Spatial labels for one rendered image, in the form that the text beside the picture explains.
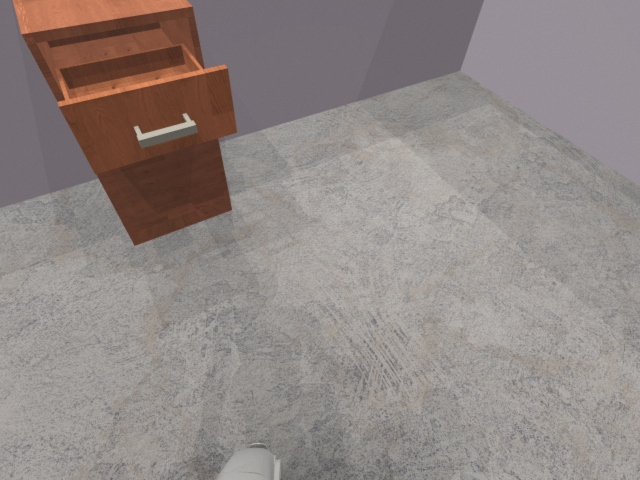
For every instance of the handle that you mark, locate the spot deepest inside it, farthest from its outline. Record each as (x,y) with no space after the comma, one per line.
(166,134)

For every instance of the drawer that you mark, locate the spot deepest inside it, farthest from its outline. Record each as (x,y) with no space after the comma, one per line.
(105,99)

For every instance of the cabinet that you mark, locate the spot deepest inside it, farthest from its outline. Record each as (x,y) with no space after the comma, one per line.
(159,195)

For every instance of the left robot shin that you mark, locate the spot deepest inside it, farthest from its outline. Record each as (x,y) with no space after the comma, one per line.
(258,445)

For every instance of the robot left thigh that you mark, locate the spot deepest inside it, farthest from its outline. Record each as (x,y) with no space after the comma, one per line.
(252,464)

